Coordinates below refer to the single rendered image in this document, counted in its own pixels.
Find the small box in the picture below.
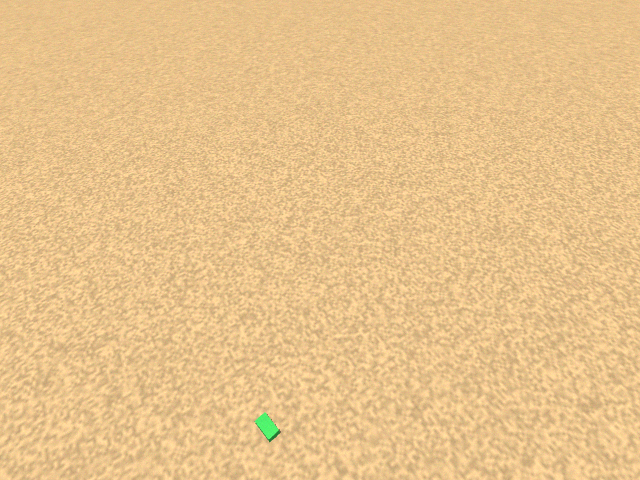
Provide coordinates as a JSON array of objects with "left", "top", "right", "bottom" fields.
[{"left": 255, "top": 412, "right": 280, "bottom": 442}]

